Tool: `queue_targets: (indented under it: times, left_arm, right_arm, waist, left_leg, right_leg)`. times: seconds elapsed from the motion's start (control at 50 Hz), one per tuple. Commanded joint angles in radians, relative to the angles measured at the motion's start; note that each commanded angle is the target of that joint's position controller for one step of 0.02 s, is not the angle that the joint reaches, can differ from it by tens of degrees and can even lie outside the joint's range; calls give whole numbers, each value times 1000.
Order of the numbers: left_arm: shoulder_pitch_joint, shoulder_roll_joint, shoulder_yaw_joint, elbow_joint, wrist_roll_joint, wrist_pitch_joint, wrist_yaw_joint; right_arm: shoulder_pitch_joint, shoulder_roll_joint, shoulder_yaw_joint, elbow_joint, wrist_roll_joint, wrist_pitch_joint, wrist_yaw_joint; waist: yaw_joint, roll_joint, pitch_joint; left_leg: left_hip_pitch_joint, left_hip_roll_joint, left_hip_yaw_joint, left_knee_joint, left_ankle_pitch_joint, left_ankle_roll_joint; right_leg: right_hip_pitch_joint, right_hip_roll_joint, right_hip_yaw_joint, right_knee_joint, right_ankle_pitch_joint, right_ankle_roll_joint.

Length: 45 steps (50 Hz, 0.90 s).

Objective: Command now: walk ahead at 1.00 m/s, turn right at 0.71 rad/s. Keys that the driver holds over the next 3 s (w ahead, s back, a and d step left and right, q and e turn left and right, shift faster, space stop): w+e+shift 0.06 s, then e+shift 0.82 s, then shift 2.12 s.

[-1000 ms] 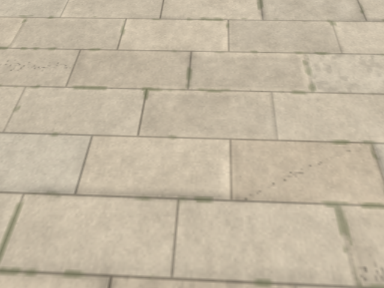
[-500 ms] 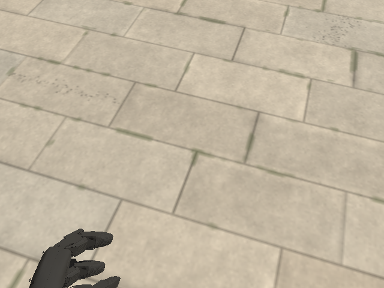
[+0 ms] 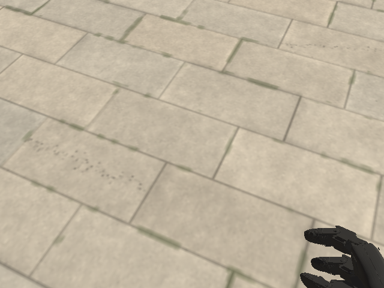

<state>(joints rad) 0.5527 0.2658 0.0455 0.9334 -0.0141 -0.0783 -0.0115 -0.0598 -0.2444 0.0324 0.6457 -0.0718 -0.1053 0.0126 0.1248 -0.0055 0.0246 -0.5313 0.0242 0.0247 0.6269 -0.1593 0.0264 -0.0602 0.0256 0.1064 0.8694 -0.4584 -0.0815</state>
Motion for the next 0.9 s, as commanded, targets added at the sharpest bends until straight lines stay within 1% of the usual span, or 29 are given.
queue_targets:
  times: [0.02,0.04,0.08,0.12,0.16,0.18,0.2,0.24,0.26,0.3,0.32,0.34,0.36,0.38,0.4,0.42,0.44,0.5,0.56,0.6,0.64,0.7,0.76,0.78,0.8,0.82,0.84,0.86,0.9]
  left_arm:
    - [-149,121,22,-156,-1,-4,7]
    - [-194,111,21,-156,10,4,-3]
    - [-195,71,22,-154,30,36,-20]
    - [-235,33,19,-185,41,69,-20]
    - [-321,13,10,-241,47,75,-30]
    - [-355,5,3,-269,44,71,-40]
    - [-330,28,11,-270,-57,48,-35]
    - [-331,64,20,-269,-19,28,-50]
    - [-300,85,32,-272,-8,32,-57]
    - [-157,170,69,-256,-3,53,-61]
    - [-23,231,101,-226,-2,66,-50]
    - [-26,252,106,-213,-12,74,-29]
    - [-151,318,98,-271,12,66,-13]
    - [-209,345,91,-365,69,37,-25]
    - [-287,314,98,-416,40,38,-38]
    - [-342,271,88,-426,7,36,-38]
    - [-375,240,78,-429,-11,35,-32]
    - [-408,223,76,-428,3,51,-3]
    - [-383,236,84,-416,-5,81,38]
    - [-397,240,88,-426,-15,110,58]
    - [-404,228,86,-435,-18,126,67]
    - [-396,205,84,-441,-10,133,63]
    - [-413,186,83,-454,-11,132,54]
    - [-399,160,75,-453,-16,133,50]
    - [-301,90,56,-440,-6,134,44]
    - [-291,142,67,-474,-11,127,36]
    - [-300,237,89,-468,-8,117,27]
    - [-305,273,101,-440,-18,122,26]
    - [-285,234,91,-410,-7,141,35]
  right_arm:
    - [390,-211,-99,65,14,13,-25]
    - [353,-157,-90,76,17,7,-20]
    - [353,-109,-78,109,24,-6,-22]
    - [362,-73,-70,144,48,-25,-13]
    - [331,-67,-69,155,65,-32,-15]
    - [286,-79,-71,149,69,-32,-19]
    - [108,-128,-91,80,88,-17,-42]
    - [145,-201,-108,74,94,-9,-73]
    - [176,-240,-120,77,98,-6,-79]
    - [171,-281,-136,58,121,7,-74]
    - [161,-261,-132,49,122,11,-64]
    - [198,-170,-109,65,112,12,-45]
    - [290,-70,-77,40,48,8,-25]
    - [476,-149,-75,9,68,-2,-15]
    - [397,-255,-93,-2,79,-3,-13]
    - [299,-266,-101,-23,80,5,-22]
    - [267,-248,-100,-19,65,18,-37]
    - [242,-222,-104,-25,53,49,-48]
    - [180,-141,-87,-40,53,51,-50]
    - [150,-129,-86,-41,65,60,-46]
    - [106,-128,-89,-48,70,66,-42]
    - [58,-134,-99,-59,71,60,-38]
    - [100,-164,-123,-41,77,42,-28]
    - [130,-171,-131,-28,77,40,-27]
    - [125,-219,-140,-44,62,50,-34]
    - [129,-245,-144,-54,21,66,-33]
    - [123,-212,-146,-62,25,66,-38]
    - [79,-157,-132,-80,37,72,-47]
    - [55,-145,-123,-90,55,93,-63]
  waist:
    - [-232,131,-225]
    - [-214,77,-127]
    - [-151,87,-31]
    - [-107,88,17]
    - [-84,120,43]
    - [-66,145,54]
    - [-47,158,65]
    - [-51,90,-13]
    - [-36,97,-57]
    - [42,114,-137]
    - [107,79,-193]
    - [83,-80,-118]
    - [-55,-363,-81]
    - [-114,-305,-419]
    - [-83,-108,-434]
    - [-104,8,-280]
    - [-134,93,-214]
    - [-168,54,-133]
    - [-152,40,-190]
    - [-144,-4,-224]
    - [-128,-54,-200]
    - [-105,-130,-144]
    - [-124,-172,-130]
    - [-131,-121,-137]
    - [-79,58,-199]
    - [-55,248,-176]
    - [-65,258,-158]
    - [-76,187,-117]
    - [-83,107,-75]
  left_leg:
    - [788,391,-650,-352,-526,139]
    - [665,349,-497,-356,-330,128]
    - [502,297,-279,-382,5,103]
    - [460,292,-116,-355,455,87]
    - [421,246,31,-381,636,63]
    - [376,214,102,-393,634,50]
    - [330,162,158,-403,528,38]
    - [308,137,206,-326,652,24]
    - [344,150,202,-260,763,16]
    - [356,171,181,-30,877,3]
    - [292,160,165,193,770,-16]
    - [138,55,149,478,21,-64]
    - [-77,-96,104,881,-577,-101]
    - [-182,-134,-147,1045,-525,-109]
    - [-175,-92,-203,985,-424,-85]
    - [-209,-65,-196,880,-346,-76]
    - [-179,-35,-201,809,-310,-82]
    - [-47,-21,-196,596,-303,-107]
    - [-11,-67,-170,379,-191,-136]
    - [16,-91,-178,282,-92,-144]
    - [39,-107,-186,199,-36,-141]
    - [77,-118,-209,64,-36,-128]
    - [216,-100,-215,-167,19,-97]
    - [326,-38,-221,-282,132,-63]
    - [497,188,-394,-266,222,37]
    - [467,343,-608,-314,277,187]
    - [425,385,-665,-337,173,245]
    - [387,310,-529,-329,49,213]
    - [315,207,-363,-320,10,155]
  right_leg:
    - [-739,-67,-26,520,151,-45]
    - [-722,-97,-32,473,193,-38]
    - [-657,-126,-40,434,188,-9]
    - [-667,-137,-62,382,149,17]
    - [-675,-115,-115,269,237,28]
    - [-628,-106,-137,138,314,28]
    - [-565,-106,-133,-1,399,44]
    - [-337,-20,-222,-183,589,54]
    - [-258,16,-241,-203,596,45]
    - [-65,59,-235,-208,554,-7]
    - [114,63,-199,-224,599,-48]
    - [200,18,-112,-316,685,-86]
    - [231,-107,169,-259,1294,-182]
    - [415,-355,637,-392,1128,-406]
    - [355,-331,684,-497,752,-392]
    - [201,-271,616,-531,550,-339]
    - [75,-231,577,-540,511,-295]
    - [-175,-137,395,-519,800,-247]
    - [-197,-74,335,-461,935,-194]
    - [-193,-48,340,-446,813,-147]
    - [-215,-25,364,-452,630,-110]
    - [-219,-15,435,-447,459,-88]
    - [-212,4,499,-375,377,-53]
    - [-259,53,461,-283,180,-19]
    - [-382,140,322,-60,-160,27]
    - [-530,198,167,134,-241,74]
    - [-584,96,121,288,-154,122]
    - [-592,50,100,342,-64,141]
    - [-584,29,38,457,42,163]
